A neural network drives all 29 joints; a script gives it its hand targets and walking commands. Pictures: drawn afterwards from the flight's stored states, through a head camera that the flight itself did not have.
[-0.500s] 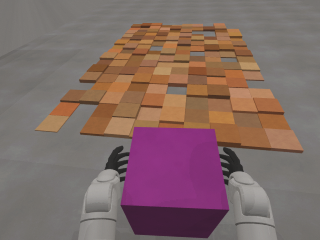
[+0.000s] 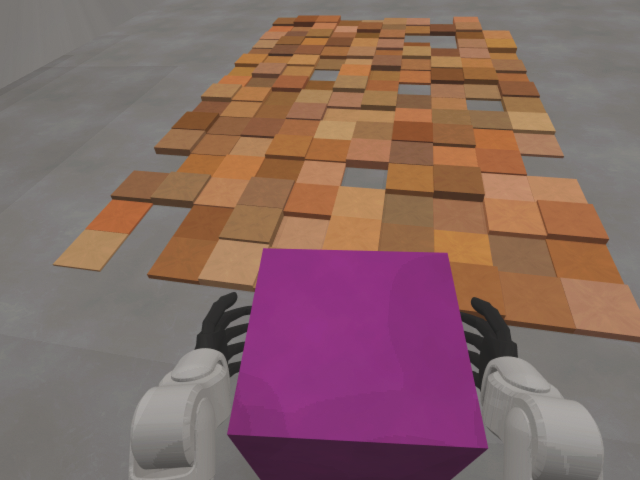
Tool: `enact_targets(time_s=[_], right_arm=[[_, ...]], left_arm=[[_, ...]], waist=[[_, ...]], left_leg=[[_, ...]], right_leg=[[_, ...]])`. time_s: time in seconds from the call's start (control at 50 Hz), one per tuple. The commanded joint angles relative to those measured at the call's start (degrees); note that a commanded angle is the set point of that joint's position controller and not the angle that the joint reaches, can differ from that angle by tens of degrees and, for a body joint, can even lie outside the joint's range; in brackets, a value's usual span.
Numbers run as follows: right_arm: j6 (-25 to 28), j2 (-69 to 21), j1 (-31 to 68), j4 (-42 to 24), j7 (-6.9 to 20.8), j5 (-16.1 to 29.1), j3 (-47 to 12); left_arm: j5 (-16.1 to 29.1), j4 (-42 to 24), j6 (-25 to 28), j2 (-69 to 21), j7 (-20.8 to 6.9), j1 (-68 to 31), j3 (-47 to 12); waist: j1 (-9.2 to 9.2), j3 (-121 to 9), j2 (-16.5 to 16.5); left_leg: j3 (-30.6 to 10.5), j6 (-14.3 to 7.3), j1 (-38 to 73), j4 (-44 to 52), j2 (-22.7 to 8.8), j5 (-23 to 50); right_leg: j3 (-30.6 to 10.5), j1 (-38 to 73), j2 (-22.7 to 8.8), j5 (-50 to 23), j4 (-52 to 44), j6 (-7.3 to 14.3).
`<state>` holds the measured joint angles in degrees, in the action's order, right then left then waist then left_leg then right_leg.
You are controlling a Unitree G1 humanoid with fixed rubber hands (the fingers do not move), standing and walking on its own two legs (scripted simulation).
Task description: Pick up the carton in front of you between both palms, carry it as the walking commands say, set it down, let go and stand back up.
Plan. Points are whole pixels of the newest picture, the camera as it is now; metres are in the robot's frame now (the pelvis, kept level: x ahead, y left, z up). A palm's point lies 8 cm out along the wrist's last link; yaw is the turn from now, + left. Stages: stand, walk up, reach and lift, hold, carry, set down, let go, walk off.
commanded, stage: carry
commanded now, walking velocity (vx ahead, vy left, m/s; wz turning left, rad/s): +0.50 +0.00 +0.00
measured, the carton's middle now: (350, 379) +0.27 -0.01 +0.03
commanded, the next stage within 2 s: none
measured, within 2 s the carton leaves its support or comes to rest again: neither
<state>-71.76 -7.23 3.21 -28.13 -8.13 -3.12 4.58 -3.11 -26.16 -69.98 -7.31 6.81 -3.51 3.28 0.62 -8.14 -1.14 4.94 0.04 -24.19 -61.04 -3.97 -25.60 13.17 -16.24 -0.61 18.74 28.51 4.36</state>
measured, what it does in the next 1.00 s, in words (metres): walks ahead: left foot, then right foot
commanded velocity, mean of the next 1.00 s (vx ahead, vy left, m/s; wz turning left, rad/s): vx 0.50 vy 0.00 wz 0.00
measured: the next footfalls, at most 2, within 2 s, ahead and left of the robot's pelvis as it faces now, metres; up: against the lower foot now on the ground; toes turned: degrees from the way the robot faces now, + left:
left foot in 0.30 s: +0.40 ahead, +0.07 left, +0.00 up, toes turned +7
right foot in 0.82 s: +0.75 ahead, -0.12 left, +0.00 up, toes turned -13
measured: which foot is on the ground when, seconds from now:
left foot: up 0.00-0.28, down 0.30-0.84, up 0.86-1.00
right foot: down 0.00-0.34, up 0.36-0.80, down 0.82-1.00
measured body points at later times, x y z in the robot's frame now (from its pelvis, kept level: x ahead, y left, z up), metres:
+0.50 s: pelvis +0.34 +0.02 +0.01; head +0.35 +0.02 +0.46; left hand +0.62 +0.14 +0.07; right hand +0.57 -0.17 +0.06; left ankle +0.36 +0.07 -0.73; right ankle +0.25 -0.11 -0.65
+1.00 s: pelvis +0.66 -0.06 +0.00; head +0.71 -0.08 +0.44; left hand +1.03 +0.09 +0.13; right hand +1.03 -0.22 +0.12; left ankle +0.60 +0.08 -0.63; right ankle +0.71 -0.11 -0.73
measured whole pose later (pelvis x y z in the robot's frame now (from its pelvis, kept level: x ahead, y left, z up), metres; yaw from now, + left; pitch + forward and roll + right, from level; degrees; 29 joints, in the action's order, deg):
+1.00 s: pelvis +0.66 -0.06 +0.00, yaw -2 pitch +4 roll +1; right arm -71.1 -2.7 36.4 -8.8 -9.6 -0.9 14.7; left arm 0.8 -7.5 -69.2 -3.1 10.8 -35.9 13.1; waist -2.8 2.9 -1.7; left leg 1.1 -3.8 -32.8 -73.4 -2.5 -19.9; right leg 12.1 -22.8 -0.2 11.6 29.9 6.6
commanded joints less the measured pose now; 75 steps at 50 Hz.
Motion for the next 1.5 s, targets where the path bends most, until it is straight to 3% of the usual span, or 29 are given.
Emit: enact_targets(time_s=[0.0, 0.1, 0.2, 0.24, 0.28, 0.3, 0.32, 0.34, 0.4, 0.46, 0.6, 0.72, 0.74, 0.78, 0.8, 0.82, 0.84, 0.9, 0.98, 1.1, 1.2, 1.26, 1.28, 1.3, 1.32, 1.34, 1.36, 1.4, 1.48], right_arm=[[0.8, -47.3, 26.0, -4.2, 10.0, 20.4, -40.5], [1.5, -49.1, 19.9, -0.7, 8.7, 14.4, -37.9], [2.3, -50.3, 20.2, -2.5, 9.3, 14.0, -39.5], [2.6, -50.3, 21.8, -4.1, 9.8, 15.4, -40.2], [2.8, -51.0, 22.1, -4.1, 10.5, 16.2, -40.8], [2.7, -50.7, 22.2, -4.5, 10.9, 16.2, -40.7], [3.0, -50.6, 22.6, -1.9, 11.5, 17.2, -41.0], [3.2, -51.1, 21.9, -1.5, 12.2, 18.3, -41.5], [4.5, -55.2, 25.0, -2.6, 13.0, 19.7, -42.8], [5.7, -54.7, 24.2, -3.1, 13.3, 20.1, -43.6], [6.1, -45.4, 25.3, -1.6, 12.1, 18.3, -39.8], [4.7, -35.9, 40.5, 0.9, 7.0, 17.9, -35.8], [4.3, -34.4, 43.2, 2.4, 6.1, 17.9, -34.9], [3.5, -31.1, 48.2, 4.2, 4.4, 18.1, -33.0], [2.9, -29.2, 51.6, 5.8, 3.6, 17.9, -31.7], [2.3, -28.6, 52.4, 6.4, 2.8, 17.7, -30.6], [1.7, -29.7, 54.5, 7.9, 2.1, 17.6, -29.0], [1.9, -33.7, 63.8, 11.7, 1.3, 16.4, -25.4], [2.8, -39.2, 69.7, 17.2, 2.3, 15.7, -25.0], [2.3, -42.7, 70.2, 19.6, 2.5, 15.1, -25.6], [1.7, -43.5, 68.2, 15.3, 3.2, 14.5, -26.5], [1.3, -42.0, 67.5, 14.0, 3.8, 14.6, -27.1], [1.2, -41.0, 65.5, 14.7, 4.1, 14.4, -26.8], [1.1, -41.0, 64.9, 14.8, 4.3, 14.1, -26.8], [1.0, -40.5, 66.4, 15.0, 4.6, 15.0, -27.1], [1.0, -41.3, 65.8, 16.8, 5.0, 16.6, -27.9], [1.3, -43.4, 68.1, 14.3, 5.6, 19.1, -29.6], [2.2, -47.3, 72.6, 12.1, 6.6, 21.5, -31.4], [4.4, -48.1, 75.9, 6.3, 6.7, 24.4, -33.7]], left_arm=[[19.3, -7.7, -0.8, -47.5, -8.3, -25.3, -36.8], [21.2, -6.8, -1.2, -47.0, -11.0, -23.8, -38.9], [20.8, -5.5, -0.2, -47.6, -12.5, -22.5, -38.3], [20.5, -5.2, 0.2, -47.9, -12.6, -21.4, -38.0], [19.8, -5.7, 0.7, -47.9, -12.5, -22.5, -38.1], [19.2, -6.2, 0.9, -47.7, -12.5, -24.1, -38.0], [18.3, -6.4, 0.5, -47.3, -12.2, -21.8, -37.5], [17.3, -5.4, 0.8, -47.1, -11.9, -21.8, -37.5], [17.0, -2.4, 2.6, -53.4, -12.0, -21.4, -37.7], [16.3, -1.9, 4.4, -54.5, -11.4, -19.6, -38.6], [16.8, -3.1, 4.7, -47.8, -8.9, -25.3, -40.1], [18.5, -0.3, 3.1, -36.9, -5.6, -41.2, -35.2], [18.4, 0.9, 2.7, -34.9, -4.7, -44.4, -33.9], [18.1, 5.3, 2.0, -31.1, -3.0, -46.3, -30.3], [17.7, 7.3, 1.7, -30.4, -2.3, -47.1, -28.7], [17.6, 9.3, 1.2, -28.4, -1.5, -50.1, -27.0], [18.6, 10.1, 0.9, -29.5, -1.1, -51.9, -26.4], [21.1, 9.9, 1.1, -36.8, -1.6, -64.6, -26.6], [23.0, 11.9, 2.0, -42.0, -3.4, -74.3, -27.4], [20.6, 14.7, 0.8, -42.8, -4.1, -72.7, -24.7], [20.6, 12.3, -0.1, -45.1, -5.0, -70.1, -25.9], [19.9, 12.4, -0.2, -45.0, -5.1, -68.1, -26.9], [19.6, 12.8, -0.5, -44.4, -5.1, -68.7, -27.4], [18.9, 12.9, -0.4, -43.7, -5.1, -69.1, -27.7], [18.5, 13.1, -0.6, -44.3, -5.0, -68.3, -27.5], [17.4, 14.4, -0.9, -42.1, -4.5, -67.4, -26.2], [16.2, 14.8, -0.5, -43.0, -3.9, -66.7, -25.6], [16.0, 11.9, 0.5, -45.1, -3.5, -70.6, -25.9], [14.3, 10.2, 2.7, -44.8, -2.8, -67.4, -26.5]], waist=[[-1.54, -9.9, 2.9], [-1.44, -4.3, 6.5], [-1.05, -1.6, 11.1], [-0.36, -5.9, 14.3], [1.75, -11.7, 10.9], [2.39, -13.2, 3.5], [1.15, -16.2, -14.3], [0.63, -13.5, -11.6], [-0.15, -11.9, -0.2], [-0.24, -10.7, -2.1], [0.29, -4.7, -5.8], [1.08, -1.5, -6.4], [0.63, -2.4, -7.3], [-4.15, -10.3, -4.6], [-6.92, -15.5, -0.6], [-5.59, -19.3, 13.7], [-5.5, -20.9, 19.8], [-3.85, -17.0, 3.9], [-2.12, -17.6, 5.2], [-4.39, -15.6, 7.3], [-5.22, -12.9, 8.2], [0.08, -15.6, 11.7], [4.16, -19.7, 9.6], [6.09, -22.7, 3.2], [2.58, -25.3, -11.2], [4.98, -29.8, -17.4], [3.66, -29.0, -13.6], [2.64, -23.6, -3.1], [2.03, -23.8, -1.0]], left_leg=[[-1.8, -0.6, -23.6, -1.6, -2.9, 6.5], [4.7, 0.1, -19.8, 13.9, 1.4, 17.6], [9.9, -3.1, -4.4, 30.4, 5.7, 28.2], [11.1, -3.5, 8.3, 30.2, 7.5, 28.2], [12.3, -2.6, 25.3, 34.5, 7.7, 21.7], [-4.6, -4.2, 31.7, 34.9, -3.1, 11.8], [-35.5, -15.1, 39.2, 44.3, -19.1, 5.7], [-37.0, -15.4, 36.3, 49.3, -19.1, 10.9], [-19.3, -11.0, 26.1, 48.5, -15.2, 22.4], [-10.2, -8.6, 24.1, 50.2, -12.3, 20.6], [0.3, -8.6, 27.3, 50.7, -8.2, 30.1], [2.7, -8.1, 27.5, 46.0, -8.2, 39.5], [3.5, -7.6, 27.9, 42.3, -8.0, 45.5], [8.5, -5.3, 24.7, 22.8, -5.1, 52.6], [6.8, -4.0, 15.4, 10.6, -3.8, 40.9], [5.7, -1.4, -0.5, -7.5, 3.5, 20.8], [-1.7, -1.6, -10.9, -18.6, 8.7, -1.1], [-6.2, -4.7, -16.8, -19.8, 1.0, 4.0], [-4.6, -3.6, -16.7, -10.8, -0.4, 7.8], [0.7, -2.4, -27.6, -0.4, 0.8, 13.9], [4.8, -3.8, -20.0, 19.7, 4.2, 22.1], [7.2, -5.0, 2.0, 29.6, 8.3, 25.5], [7.9, -4.4, 14.9, 33.3, 7.7, 28.1], [1.7, -4.9, 26.9, 32.9, 4.1, 26.8], [-23.4, -10.8, 37.8, 30.6, -12.9, 40.4], [-38.8, -19.0, 46.1, 35.9, -16.6, 37.5], [-36.2, -18.1, 45.8, 36.9, -15.7, 36.2], [-27.1, -14.3, 37.7, 35.7, -12.5, 38.3], [-21.3, -14.1, 36.6, 37.2, -11.4, 34.9]], right_leg=[[-24.2, 28.6, -18.7, -25.1, -14.7, 4.6], [-12.2, 25.5, -12.9, -39.1, -16.9, 2.2], [-3.8, 22.9, -10.9, -55.0, -16.8, 0.1], [-1.1, 22.2, -11.1, -62.4, -8.4, -1.1], [1.5, 16.3, -7.9, -53.3, 12.0, -2.3], [-1.4, 6.7, -6.5, -35.5, 25.2, -3.3], [-5.1, -10.2, 2.7, -1.8, 42.6, -5.0], [-13.0, -15.8, 1.0, 5.8, 50.0, -3.6], [-14.9, -16.9, -6.0, -0.8, 43.7, -1.4], [-11.4, -16.5, -5.9, -4.0, 33.0, -2.8], [-5.0, -22.6, -5.4, -13.0, 13.6, -4.5], [-1.4, -15.1, -1.8, -17.6, 4.4, -1.0], [-1.1, -11.5, -0.9, -16.5, 3.9, -0.3], [4.1, 6.5, 4.5, -11.2, 0.4, 0.0], [-2.8, 19.7, -0.9, -7.9, 1.9, 0.1], [-33.6, 28.2, -17.6, -1.2, -5.4, 7.5], [-45.6, 33.1, -21.1, -4.7, -12.0, 12.4], [-31.8, 24.0, -18.1, -12.2, -8.8, 8.5], [-21.8, 19.4, -16.0, -16.4, -9.4, 7.6], [-15.5, 28.6, -12.6, -34.5, -7.0, 7.3], [-9.8, 29.7, -8.5, -46.0, -5.4, 5.2], [-5.3, 24.5, -8.8, -59.8, 3.7, 1.6], [-2.1, 20.6, -7.6, -55.8, 14.5, -0.4], [-4.5, 11.1, -4.8, -39.8, 25.5, -0.8], [-7.0, -5.3, 1.3, -2.4, 37.6, -2.3], [-11.7, -17.4, 7.1, 11.8, 52.7, -2.1], [-15.7, -23.1, 3.9, 10.0, 58.4, -0.6], [-15.0, -26.2, 0.2, 5.5, 55.8, 0.3], [-13.8, -30.4, -2.1, 3.2, 50.3, -0.6]])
